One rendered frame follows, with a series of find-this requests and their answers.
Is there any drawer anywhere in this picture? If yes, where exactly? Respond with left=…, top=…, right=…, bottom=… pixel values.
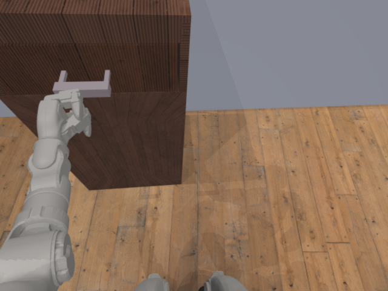
left=0, top=43, right=178, bottom=95

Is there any left robot hand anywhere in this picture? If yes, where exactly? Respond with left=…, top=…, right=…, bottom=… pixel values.
left=36, top=89, right=92, bottom=145

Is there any cabinet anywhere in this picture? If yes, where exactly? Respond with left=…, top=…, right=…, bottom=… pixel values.
left=0, top=0, right=191, bottom=190

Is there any robot right thigh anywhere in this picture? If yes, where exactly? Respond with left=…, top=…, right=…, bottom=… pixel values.
left=204, top=275, right=248, bottom=291

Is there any robot left thigh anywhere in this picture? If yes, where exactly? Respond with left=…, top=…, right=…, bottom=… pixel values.
left=134, top=278, right=169, bottom=291

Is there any robot thigh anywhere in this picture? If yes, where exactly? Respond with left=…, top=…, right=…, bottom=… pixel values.
left=134, top=278, right=169, bottom=291
left=204, top=275, right=248, bottom=291

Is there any handle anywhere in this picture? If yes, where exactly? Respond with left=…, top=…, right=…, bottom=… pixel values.
left=52, top=70, right=112, bottom=98

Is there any left robot forearm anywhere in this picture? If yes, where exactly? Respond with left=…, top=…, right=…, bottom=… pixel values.
left=0, top=138, right=71, bottom=253

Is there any left robot upper arm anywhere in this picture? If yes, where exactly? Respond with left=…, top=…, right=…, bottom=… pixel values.
left=0, top=230, right=75, bottom=291

